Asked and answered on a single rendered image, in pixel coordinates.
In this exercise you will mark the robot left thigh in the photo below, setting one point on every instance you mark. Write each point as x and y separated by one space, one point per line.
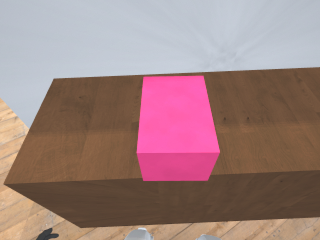
139 234

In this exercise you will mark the carton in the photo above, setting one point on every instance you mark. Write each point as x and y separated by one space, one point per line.
177 140

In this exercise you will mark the left robot hand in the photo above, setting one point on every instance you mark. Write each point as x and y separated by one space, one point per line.
46 235

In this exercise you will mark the pedestal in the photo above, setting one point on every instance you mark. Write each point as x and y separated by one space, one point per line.
79 158

